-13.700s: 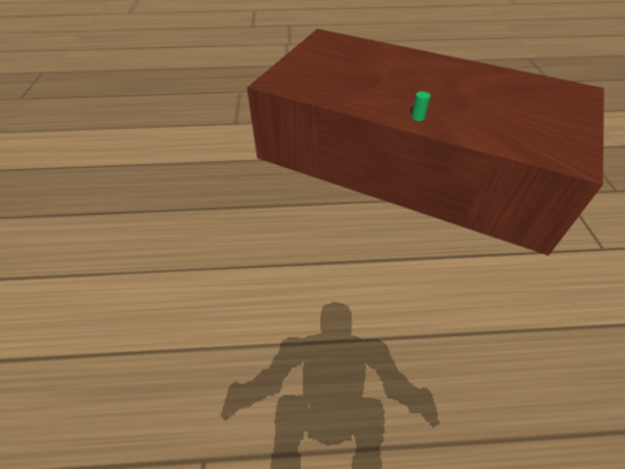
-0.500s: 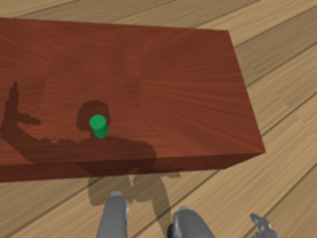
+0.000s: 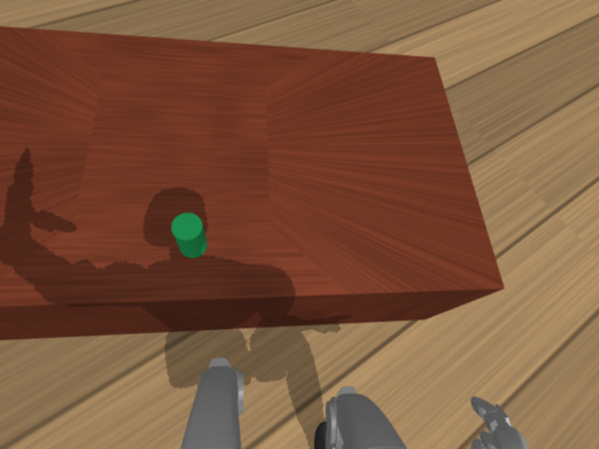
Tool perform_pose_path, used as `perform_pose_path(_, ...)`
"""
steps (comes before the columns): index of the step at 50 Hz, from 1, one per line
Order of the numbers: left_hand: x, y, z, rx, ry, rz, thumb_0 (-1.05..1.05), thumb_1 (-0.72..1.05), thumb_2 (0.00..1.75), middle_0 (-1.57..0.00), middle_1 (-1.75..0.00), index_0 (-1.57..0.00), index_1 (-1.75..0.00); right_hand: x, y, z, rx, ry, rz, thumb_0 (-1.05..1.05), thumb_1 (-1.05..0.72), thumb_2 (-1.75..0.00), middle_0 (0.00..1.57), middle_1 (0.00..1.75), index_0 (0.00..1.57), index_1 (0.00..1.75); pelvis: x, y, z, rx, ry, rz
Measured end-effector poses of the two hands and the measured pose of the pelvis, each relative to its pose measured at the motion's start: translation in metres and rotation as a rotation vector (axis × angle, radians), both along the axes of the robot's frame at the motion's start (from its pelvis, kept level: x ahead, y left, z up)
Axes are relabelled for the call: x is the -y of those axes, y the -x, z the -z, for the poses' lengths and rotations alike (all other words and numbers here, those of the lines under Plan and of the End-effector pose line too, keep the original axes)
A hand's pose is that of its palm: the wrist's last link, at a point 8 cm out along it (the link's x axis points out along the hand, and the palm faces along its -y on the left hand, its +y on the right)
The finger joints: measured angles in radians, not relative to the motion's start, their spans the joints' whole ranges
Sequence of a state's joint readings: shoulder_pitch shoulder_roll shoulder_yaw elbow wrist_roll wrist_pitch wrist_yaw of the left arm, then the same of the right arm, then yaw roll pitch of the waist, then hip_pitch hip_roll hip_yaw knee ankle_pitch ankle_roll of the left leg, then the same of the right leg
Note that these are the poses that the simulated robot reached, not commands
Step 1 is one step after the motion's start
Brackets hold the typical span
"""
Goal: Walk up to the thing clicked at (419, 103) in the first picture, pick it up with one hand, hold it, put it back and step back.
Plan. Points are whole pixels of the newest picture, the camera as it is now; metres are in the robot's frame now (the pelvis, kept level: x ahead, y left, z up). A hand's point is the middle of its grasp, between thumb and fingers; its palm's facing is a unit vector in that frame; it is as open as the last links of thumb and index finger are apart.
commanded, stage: go down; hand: left
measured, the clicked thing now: (190, 236) +0.46 +0.19 -0.24
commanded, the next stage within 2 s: approach in 0.56 s
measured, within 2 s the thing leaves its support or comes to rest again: neither
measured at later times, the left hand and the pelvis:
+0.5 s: hand out of the picture +0.37 +0.40 +0.06, palm faces +0.20 -0.98 -0.01, open 17.0 cm; pelvis +0.00 +0.00 +0.00, yaw +0 degrees
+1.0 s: hand (4, 217) +0.38 +0.37 -0.01, palm faces +0.16 -0.98 +0.06, open 17.6 cm; pelvis -0.01 +0.00 -0.04, yaw -1 degrees
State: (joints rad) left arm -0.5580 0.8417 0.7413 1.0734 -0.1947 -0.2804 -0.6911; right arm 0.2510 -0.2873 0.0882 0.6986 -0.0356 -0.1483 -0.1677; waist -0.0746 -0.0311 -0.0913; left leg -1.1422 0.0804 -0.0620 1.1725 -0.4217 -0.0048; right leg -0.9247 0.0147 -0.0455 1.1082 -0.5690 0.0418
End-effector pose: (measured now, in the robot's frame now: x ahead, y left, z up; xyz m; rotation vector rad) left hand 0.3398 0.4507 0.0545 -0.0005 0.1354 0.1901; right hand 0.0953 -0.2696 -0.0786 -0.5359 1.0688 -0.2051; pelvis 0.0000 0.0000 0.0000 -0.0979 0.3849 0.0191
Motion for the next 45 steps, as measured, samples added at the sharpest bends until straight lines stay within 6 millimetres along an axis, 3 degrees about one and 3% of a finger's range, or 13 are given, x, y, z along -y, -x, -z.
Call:
perform_pose_path(17, 0.002, -0.005, -0.002, 0.033, 0.01, 0.007, -0.02, -0.41, 0.04, -0.06, -0.03, -0.04, -0.04, 0.0, -0.004, 0.003, 0.006, -0.002, -0.011, 0.0, -0.91, -0.9, 0.21, 0.3, 0.21, 0.3, 0.001, -0.001, 0.003, -0.009, 0.0, 0.001)
perform_pose_path(30, 0.0, 0.007, -0.003, 0.051, 0.003, -0.005, -0.02, -0.41, 0.03, -0.05, -0.03, -0.04, -0.04, 0.003, 0.004, 0.007, -0.009, -0.005, -0.007, 0.0, -0.91, -0.9, 0.21, 0.3, 0.21, 0.3, 0.003, 0.004, 0.005, -0.006, -0.003, 0.0)
perform_pose_path(39, 0.003, -0.003, -0.006, 0.099, 0.014, 0.006, -0.02, -0.46, 0.02, -0.06, -0.04, -0.05, -0.03, 0.005, 0.003, 0.006, 0.007, 0.008, -0.01, 0.0, -0.9, -0.89, 0.21, 0.3, 0.21, 0.3, 0.005, 0.005, 0.007, -0.01, -0.003, 0.0)
perform_pose_path(45, 0.012, -0.006, 0.017, 0.077, 0.03, 0.021, -0.02, -0.55, 0.01, -0.06, -0.05, -0.07, -0.04, 0.006, 0.002, 0.015, 0.012, 0.001, -0.017, 0.0, -0.89, -0.89, 0.21, 0.3, 0.21, 0.3, 0.004, 0.007, 0.016, -0.038, -0.001, 0.008)
